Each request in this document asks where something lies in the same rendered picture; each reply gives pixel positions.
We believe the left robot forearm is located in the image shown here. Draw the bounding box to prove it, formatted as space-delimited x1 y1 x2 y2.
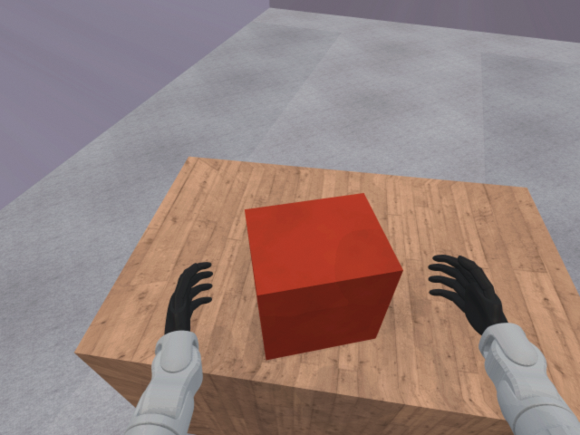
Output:
124 331 203 435

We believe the right robot hand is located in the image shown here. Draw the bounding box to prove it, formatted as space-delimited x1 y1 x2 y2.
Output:
428 255 508 335

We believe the left robot hand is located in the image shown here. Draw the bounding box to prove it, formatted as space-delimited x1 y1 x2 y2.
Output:
164 262 213 335

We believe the right robot forearm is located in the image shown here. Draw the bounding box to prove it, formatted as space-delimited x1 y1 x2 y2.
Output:
478 323 580 435

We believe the carton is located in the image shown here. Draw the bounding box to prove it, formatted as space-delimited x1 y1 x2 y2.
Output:
245 193 403 360

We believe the pedestal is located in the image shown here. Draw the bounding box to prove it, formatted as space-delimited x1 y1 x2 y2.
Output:
74 157 580 435

